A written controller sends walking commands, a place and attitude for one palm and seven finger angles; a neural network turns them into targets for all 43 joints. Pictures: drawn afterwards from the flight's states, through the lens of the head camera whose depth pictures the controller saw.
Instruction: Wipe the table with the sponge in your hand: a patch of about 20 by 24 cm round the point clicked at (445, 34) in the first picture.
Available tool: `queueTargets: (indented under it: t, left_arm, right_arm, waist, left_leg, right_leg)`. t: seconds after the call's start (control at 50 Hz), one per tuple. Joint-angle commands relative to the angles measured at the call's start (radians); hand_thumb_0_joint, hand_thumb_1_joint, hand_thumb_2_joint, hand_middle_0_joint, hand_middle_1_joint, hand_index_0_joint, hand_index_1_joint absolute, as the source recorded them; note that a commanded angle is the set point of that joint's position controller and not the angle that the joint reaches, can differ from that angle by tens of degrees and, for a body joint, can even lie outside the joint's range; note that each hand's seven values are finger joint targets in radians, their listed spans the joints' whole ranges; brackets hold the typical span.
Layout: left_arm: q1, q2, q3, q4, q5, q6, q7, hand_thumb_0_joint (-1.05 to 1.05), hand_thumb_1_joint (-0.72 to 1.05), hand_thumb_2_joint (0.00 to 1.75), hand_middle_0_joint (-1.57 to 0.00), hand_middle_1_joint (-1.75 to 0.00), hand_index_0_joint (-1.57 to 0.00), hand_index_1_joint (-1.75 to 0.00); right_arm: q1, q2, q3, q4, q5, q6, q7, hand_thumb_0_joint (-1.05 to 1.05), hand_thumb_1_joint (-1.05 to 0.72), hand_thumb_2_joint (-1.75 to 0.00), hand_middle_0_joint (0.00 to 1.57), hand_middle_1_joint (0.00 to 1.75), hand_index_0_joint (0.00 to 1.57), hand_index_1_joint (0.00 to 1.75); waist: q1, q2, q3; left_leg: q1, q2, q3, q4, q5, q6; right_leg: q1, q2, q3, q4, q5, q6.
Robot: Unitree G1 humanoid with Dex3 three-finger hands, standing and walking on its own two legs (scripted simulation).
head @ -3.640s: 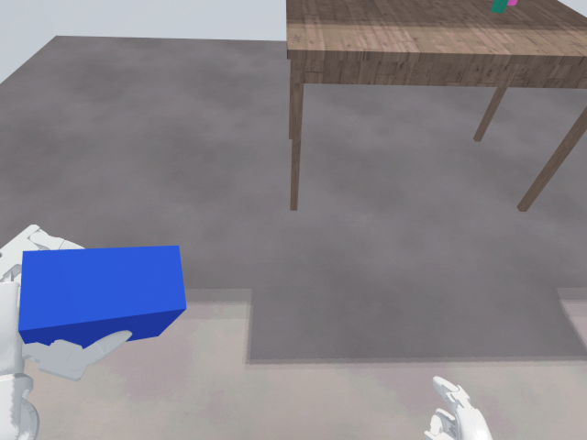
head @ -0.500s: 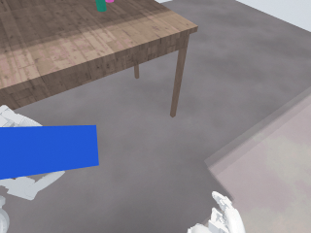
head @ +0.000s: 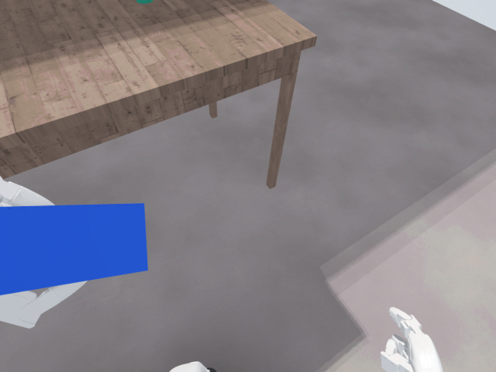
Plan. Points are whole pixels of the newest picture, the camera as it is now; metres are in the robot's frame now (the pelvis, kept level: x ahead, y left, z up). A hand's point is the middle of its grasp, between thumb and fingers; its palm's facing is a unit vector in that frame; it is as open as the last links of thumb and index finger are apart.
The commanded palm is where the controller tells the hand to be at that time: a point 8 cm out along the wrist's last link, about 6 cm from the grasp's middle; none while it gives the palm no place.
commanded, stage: turn to face it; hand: left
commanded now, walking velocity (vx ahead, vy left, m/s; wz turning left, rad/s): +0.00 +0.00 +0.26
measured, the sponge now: (83, 244) +0.23 +0.19 +0.17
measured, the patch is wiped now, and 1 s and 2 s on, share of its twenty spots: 0.00 0.00 0.00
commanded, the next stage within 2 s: take the last steps up to it in 0.06 s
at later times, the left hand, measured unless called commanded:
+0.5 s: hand (19, 295) +0.17 +0.22 +0.18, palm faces +0.56 -0.74 -0.38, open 10.4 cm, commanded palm +0.12 +0.26 +0.19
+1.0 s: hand out of the picture +0.22 +0.27 +0.19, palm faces +0.53 -0.75 -0.40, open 10.4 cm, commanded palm +0.16 +0.31 +0.19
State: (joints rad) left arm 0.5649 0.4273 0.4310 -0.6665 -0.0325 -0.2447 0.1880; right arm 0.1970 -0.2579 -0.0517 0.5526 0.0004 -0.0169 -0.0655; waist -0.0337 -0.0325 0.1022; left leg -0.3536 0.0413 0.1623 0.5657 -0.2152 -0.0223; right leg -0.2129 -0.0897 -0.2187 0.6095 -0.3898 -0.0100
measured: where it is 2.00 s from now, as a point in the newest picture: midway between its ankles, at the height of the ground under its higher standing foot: (225, 351)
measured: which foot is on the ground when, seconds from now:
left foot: down 0.00-0.38, up 0.40-0.78, down 0.80-1.00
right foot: down 0.00-0.02, up 0.04-0.36, down 0.38-0.80, up 0.82-1.00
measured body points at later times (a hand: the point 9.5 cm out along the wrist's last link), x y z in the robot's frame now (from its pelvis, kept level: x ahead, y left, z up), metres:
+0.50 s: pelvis +0.00 -0.04 +0.01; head +0.00 -0.07 +0.46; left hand +0.14 +0.26 +0.20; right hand +0.19 -0.24 -0.10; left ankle +0.01 +0.09 -0.65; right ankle +0.00 -0.15 -0.73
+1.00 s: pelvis +0.04 +0.01 +0.01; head +0.06 +0.01 +0.46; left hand +0.19 +0.31 +0.21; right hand +0.24 -0.17 -0.08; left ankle +0.03 +0.11 -0.73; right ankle +0.07 -0.11 -0.67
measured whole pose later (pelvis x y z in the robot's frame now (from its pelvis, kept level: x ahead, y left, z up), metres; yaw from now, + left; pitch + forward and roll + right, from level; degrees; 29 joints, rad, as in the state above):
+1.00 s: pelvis +0.04 +0.01 +0.01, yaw +9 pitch +0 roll +0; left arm 0.45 0.36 0.36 -0.52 -0.01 -0.22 0.16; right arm 0.20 -0.13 0.02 0.61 0.01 -0.09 -0.04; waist -0.01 -0.01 0.03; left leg -0.25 0.07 0.17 0.51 -0.26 0.02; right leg -0.47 -0.09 -0.11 1.00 -0.42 0.03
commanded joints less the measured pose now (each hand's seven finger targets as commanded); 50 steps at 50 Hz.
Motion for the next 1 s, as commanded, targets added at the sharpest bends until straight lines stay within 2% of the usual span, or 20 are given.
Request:
queueTargets:
  t: [0.0, 0.04, 0.14, 0.26, 0.32, 0.34, 0.36, 0.38, 0.44, 0.48, 0.52, 0.68, 0.72, 0.74, 0.76, 0.78, 0.8, 0.86, 0.9, 0.98]
  left_arm:
    - [-0.042, 0.124, 0.097, -0.161, -0.02, -0.055, 0.022, 0.0, 0.1, 1.3, -1.2, -1.6, -1.2, -1.6]
    - [-0.075, 0.15, 0.096, -0.132, -0.001, -0.051, 0.001, 0.0, 0.1, 1.3, -1.2, -1.6, -1.2, -1.6]
    - [-0.094, 0.108, 0.042, -0.223, -0.005, -0.019, -0.012, 0.0, 0.1, 1.3, -1.2, -1.6, -1.2, -1.6]
    - [-0.11, 0.08, 0.042, -0.091, -0.014, -0.006, -0.014, 0.0, 0.1, 1.3, -1.2, -1.6, -1.2, -1.6]
    - [-0.18, 0.06, 0.015, 0.007, -0.002, 0.014, -0.014, 0.0, 0.1, 1.3, -1.2, -1.6, -1.2, -1.6]
    - [-0.202, 0.059, 0.001, 0.025, 0.007, 0.02, -0.017, 0.0, 0.1, 1.3, -1.2, -1.6, -1.2, -1.6]
    - [-0.227, 0.095, 0.005, 0.04, 0.014, 0.025, -0.016, 0.0, 0.1, 1.3, -1.2, -1.6, -1.2, -1.6]
    - [-0.269, 0.134, 0.012, 0.052, -0.002, 0.027, -0.015, 0.0, 0.1, 1.3, -1.2, -1.6, -1.2, -1.6]
    - [-0.304, 0.119, 0.008, 0.034, 0.006, 0.0, -0.025, 0.0, 0.1, 1.3, -1.2, -1.6, -1.2, -1.6]
    - [-0.255, 0.104, 0.001, 0.045, 0.01, -0.022, -0.028, 0.0, 0.1, 1.3, -1.2, -1.6, -1.2, -1.6]
    - [-0.257, 0.107, 0.004, 0.044, 0.016, -0.035, -0.025, 0.0, 0.1, 1.3, -1.2, -1.6, -1.2, -1.6]
    - [-0.128, 0.114, 0.071, -0.038, 0.005, -0.031, 0.01, 0.0, 0.1, 1.3, -1.2, -1.6, -1.2, -1.6]
    - [-0.166, 0.1, 0.057, -0.065, 0.003, -0.028, 0.015, 0.0, 0.1, 1.3, -1.2, -1.6, -1.2, -1.6]
    - [-0.17, 0.076, 0.033, -0.074, 0.002, -0.031, 0.014, 0.0, 0.1, 1.3, -1.2, -1.6, -1.2, -1.6]
    - [-0.184, 0.074, 0.028, -0.089, 0.004, -0.04, 0.015, 0.0, 0.1, 1.3, -1.2, -1.6, -1.2, -1.6]
    - [-0.204, 0.072, 0.019, -0.126, 0.006, -0.053, 0.016, 0.0, 0.1, 1.3, -1.2, -1.6, -1.2, -1.6]
    - [-0.22, 0.106, 0.022, -0.106, 0.028, -0.062, 0.015, 0.0, 0.1, 1.3, -1.2, -1.6, -1.2, -1.6]
    - [-0.212, 0.121, 0.038, -0.09, 0.024, -0.051, -0.006, 0.0, 0.1, 1.3, -1.2, -1.6, -1.2, -1.6]
    - [-0.18, 0.084, 0.013, -0.128, 0.02, -0.05, -0.013, 0.0, 0.1, 1.3, -1.2, -1.6, -1.2, -1.6]
    - [-0.131, 0.089, 0.036, -0.086, 0.01, -0.045, -0.02, 0.0, 0.1, 1.3, -1.2, -1.6, -1.2, -1.6]
  right_arm:
    - [-0.018, -0.074, -0.035, -0.145, 0.005, -0.059, 0.003, 0.0, -0.9, -0.9, 0.2, 0.3, 0.2, 0.3]
    - [-0.037, -0.064, -0.016, -0.131, -0.009, -0.076, 0.023, 0.0, -0.9, -0.9, 0.2, 0.3, 0.2, 0.3]
    - [-0.041, -0.069, -0.018, -0.115, 0.009, -0.104, 0.043, 0.0, -0.9, -0.9, 0.2, 0.3, 0.2, 0.3]
    - [-0.051, -0.056, 0.003, -0.094, 0.007, -0.111, 0.025, 0.0, -0.9, -0.9, 0.2, 0.3, 0.2, 0.3]
    - [-0.055, -0.051, 0.006, -0.083, 0.012, -0.093, 0.009, 0.0, -0.9, -0.9, 0.2, 0.3, 0.2, 0.3]
    - [-0.049, -0.038, 0.007, -0.083, 0.016, -0.085, 0.005, 0.0, -0.9, -0.9, 0.2, 0.3, 0.2, 0.3]
    - [-0.07, -0.008, 0.014, -0.09, 0.014, -0.075, 0.006, 0.0, -0.9, -0.9, 0.2, 0.3, 0.2, 0.3]
    - [-0.128, -0.032, 0.018, -0.092, 0.008, -0.089, 0.003, 0.0, -0.9, -0.9, 0.2, 0.3, 0.2, 0.3]
    - [-0.117, -0.045, 0.021, -0.051, 0.002, -0.09, 0.004, 0.0, -0.9, -0.9, 0.2, 0.3, 0.2, 0.3]
    - [-0.112, -0.051, 0.02, -0.04, 0.002, -0.08, -0.001, 0.0, -0.9, -0.9, 0.2, 0.3, 0.2, 0.3]
    - [-0.104, -0.05, 0.014, -0.041, 0.0, -0.074, 0.001, 0.0, -0.9, -0.9, 0.2, 0.3, 0.2, 0.3]
    - [-0.06, -0.031, -0.014, -0.11, 0.001, -0.086, 0.001, 0.0, -0.9, -0.9, 0.2, 0.3, 0.2, 0.3]
    - [-0.045, -0.041, -0.021, -0.111, 0.001, -0.086, -0.006, 0.0, -0.9, -0.9, 0.2, 0.3, 0.2, 0.3]
    - [-0.025, -0.057, -0.028, -0.112, 0.005, -0.09, -0.015, 0.0, -0.9, -0.9, 0.2, 0.3, 0.2, 0.3]
    - [-0.017, -0.072, -0.033, -0.115, 0.009, -0.093, -0.019, 0.0, -0.9, -0.9, 0.2, 0.3, 0.2, 0.3]
    - [-0.028, -0.094, -0.039, -0.12, 0.009, -0.092, -0.012, 0.0, -0.9, -0.9, 0.2, 0.3, 0.2, 0.3]
    - [-0.031, -0.076, -0.026, -0.124, 0.008, -0.1, -0.004, 0.0, -0.9, -0.9, 0.2, 0.3, 0.2, 0.3]
    - [-0.05, -0.066, -0.023, -0.074, 0.012, -0.112, 0.004, 0.0, -0.9, -0.9, 0.2, 0.3, 0.2, 0.3]
    - [-0.051, -0.058, -0.014, -0.071, 0.015, -0.121, 0.012, 0.0, -0.9, -0.9, 0.2, 0.3, 0.2, 0.3]
    - [-0.067, -0.051, 0.004, -0.071, 0.003, -0.13, 0.01, 0.0, -0.9, -0.9, 0.2, 0.3, 0.2, 0.3]
  waist:
    - [0.035, 0.337, -0.359]
    - [0.024, 0.276, -0.295]
    - [0.031, 0.276, -0.266]
    - [0.028, 0.29, -0.196]
    - [0.042, 0.216, -0.17]
    - [0.039, 0.104, -0.157]
    - [0.048, -0.175, -0.115]
    - [0.066, -0.291, -0.043]
    - [0.036, -0.111, -0.089]
    - [0.033, -0.075, -0.063]
    - [0.031, -0.079, -0.084]
    - [0.07, -0.18, -0.192]
    - [0.048, -0.123, -0.211]
    - [0.029, -0.01, -0.233]
    - [0.012, 0.157, -0.257]
    - [0.016, 0.381, -0.268]
    - [0.022, 0.336, -0.235]
    - [0.024, 0.253, -0.18]
    - [0.035, 0.254, -0.165]
    - [0.037, 0.253, -0.153]
  left_leg:
    - [0.444, 0.386, -0.489, -0.123, 1.017, 0.23]
    - [0.383, 0.394, -0.495, -0.135, 0.958, 0.247]
    - [0.214, 0.235, -0.236, -0.168, 0.525, 0.16]
    - [0.034, 0.229, -0.285, -0.275, -0.097, 0.175]
    - [-0.114, 0.166, -0.238, -0.215, -0.403, 0.124]
    - [-0.15, 0.1, -0.169, -0.053, -0.431, 0.088]
    - [-0.295, 0.001, -0.09, 0.26, -0.399, 0.04]
    - [-0.405, -0.03, -0.139, 0.536, -0.319, 0.007]
    - [-0.351, 0.028, -0.194, 0.678, -0.126, -0.014]
    - [-0.351, 0.047, -0.16, 0.627, -0.085, -0.019]
    - [-0.295, 0.046, -0.116, 0.492, -0.064, -0.011]
    - [-0.056, 0.011, 0.018, 0.034, -0.091, 0.022]
    - [0.086, -0.007, 0.045, -0.089, -0.017, 0.021]
    - [0.192, 0.007, 0.018, -0.149, 0.008, 0.032]
    - [0.336, 0.098, -0.118, -0.192, 0.03, 0.08]
    - [0.467, 0.303, -0.425, -0.205, 0.243, 0.176]
    - [0.444, 0.377, -0.535, -0.247, 0.343, 0.245]
    - [0.33, 0.34, -0.409, -0.244, 0.171, 0.263]
    - [0.238, 0.281, -0.275, -0.267, 0.12, 0.224]
    - [0.103, 0.262, -0.188, -0.313, 0.026, 0.191]
  right_leg:
    - [-0.235, 0.03, 0.124, 0.421, -0.213, 0.064]
    - [-0.302, 0.022, 0.221, 0.523, -0.263, 0.056]
    - [-0.183, 0.043, 0.148, 0.339, -0.036, 0.066]
    - [-0.059, 0.064, 0.084, 0.146, -0.083, 0.069]
    - [0.13, 0.07, 0.054, -0.089, -0.062, 0.042]
    - [0.128, -0.005, 0.141, -0.206, -0.099, 0.004]
    - [0.111, -0.22, 0.494, -0.382, -0.288, -0.092]
    - [0.05, -0.408, 0.737, -0.502, -0.27, -0.168]
    - [0.029, -0.301, 0.493, -0.412, 0.028, -0.129]
    - [0.06, -0.266, 0.304, -0.372, 0.279, -0.103]
    - [0.093, -0.244, 0.219, -0.341, 0.417, -0.092]
    - [0.18, -0.237, 0.22, -0.271, 0.348, -0.117]
    - [0.126, -0.195, 0.195, -0.194, 0.267, -0.084]
    - [0.085, -0.154, 0.15, -0.064, 0.256, -0.054]
    - [-0.057, -0.08, 0.107, 0.143, 0.216, -0.011]
    - [-0.301, 0.018, 0.067, 0.358, -0.15, 0.032]
    - [-0.397, 0.042, 0.129, 0.531, -0.267, 0.018]
    - [-0.457, -0.032, 0.19, 0.555, -0.134, 0.034]
    - [-0.387, -0.027, 0.15, 0.475, -0.045, 0.039]
    - [-0.198, 0.002, 0.087, 0.23, 0.017, 0.049]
